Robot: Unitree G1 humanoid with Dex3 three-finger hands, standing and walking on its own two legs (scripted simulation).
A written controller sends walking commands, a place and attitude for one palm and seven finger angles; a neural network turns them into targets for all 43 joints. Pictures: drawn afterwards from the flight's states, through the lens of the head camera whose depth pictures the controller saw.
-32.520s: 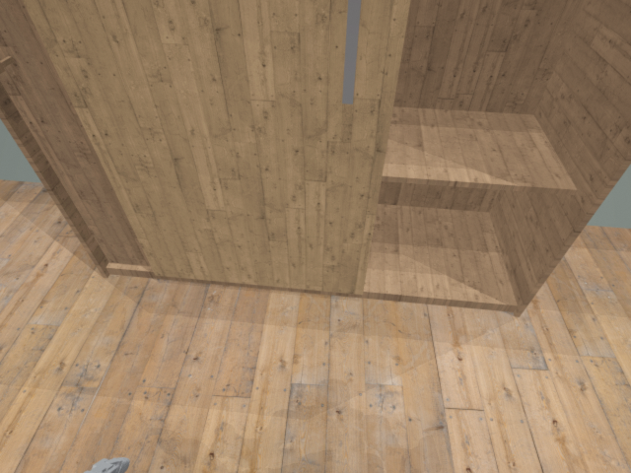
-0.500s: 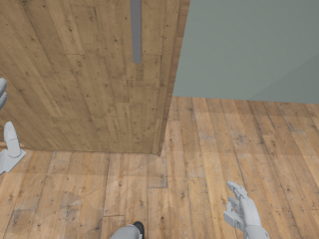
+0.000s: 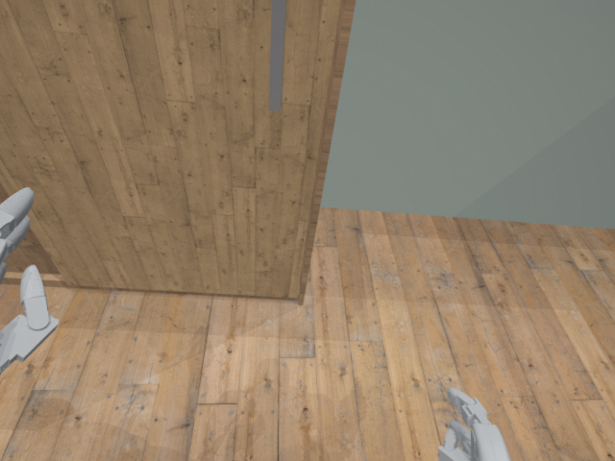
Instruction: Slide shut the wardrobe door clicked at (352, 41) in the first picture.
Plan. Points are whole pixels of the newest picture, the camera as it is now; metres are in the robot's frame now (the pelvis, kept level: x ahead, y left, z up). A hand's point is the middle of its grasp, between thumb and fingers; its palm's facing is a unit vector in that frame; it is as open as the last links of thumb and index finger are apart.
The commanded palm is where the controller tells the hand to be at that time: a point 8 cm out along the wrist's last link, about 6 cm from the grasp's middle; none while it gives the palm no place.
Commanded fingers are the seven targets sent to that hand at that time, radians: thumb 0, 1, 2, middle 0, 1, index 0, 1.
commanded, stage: stop stepping back and stand still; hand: left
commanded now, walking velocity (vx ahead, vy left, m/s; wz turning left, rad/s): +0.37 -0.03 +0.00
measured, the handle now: (278, 22) +0.76 +0.12 +0.24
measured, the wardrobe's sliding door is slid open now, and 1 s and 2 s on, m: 0.00 0.00 0.00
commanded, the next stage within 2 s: let the arm hang, fingers relaxed in 0.54 s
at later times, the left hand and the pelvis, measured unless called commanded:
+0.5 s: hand out of the picture +0.11 +0.26 +0.18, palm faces +0.42 -0.78 -0.47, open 7.4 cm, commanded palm +0.07 +0.30 +0.18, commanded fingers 0.00 0.90 0.90 -0.20 -0.30 -0.20 -0.30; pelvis -0.07 +0.00 +0.00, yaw +0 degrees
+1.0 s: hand out of the picture -0.04 +0.18 -0.17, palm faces +0.14 -0.97 -0.17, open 6.8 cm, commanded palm none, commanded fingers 0.00 0.90 0.90 -0.20 -0.30 -0.20 -0.30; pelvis -0.09 -0.01 -0.02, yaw +6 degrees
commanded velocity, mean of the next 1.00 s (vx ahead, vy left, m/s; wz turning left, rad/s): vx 0.11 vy -0.02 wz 0.00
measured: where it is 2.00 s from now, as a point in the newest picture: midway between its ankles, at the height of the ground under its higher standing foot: outside the picture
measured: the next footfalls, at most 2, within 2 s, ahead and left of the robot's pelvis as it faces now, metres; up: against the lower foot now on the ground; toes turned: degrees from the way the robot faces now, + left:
right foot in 0.02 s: +0.01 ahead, -0.11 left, +0.00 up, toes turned +1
left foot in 0.24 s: +0.01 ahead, +0.13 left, +0.00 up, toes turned +1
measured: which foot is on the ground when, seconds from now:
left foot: down 0.00-0.04, up 0.06-0.22, down 0.24-0.84, up 0.86-1.00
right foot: up 0.00-0.00, down 0.02-0.24, up 0.26-0.48, down 0.50-1.00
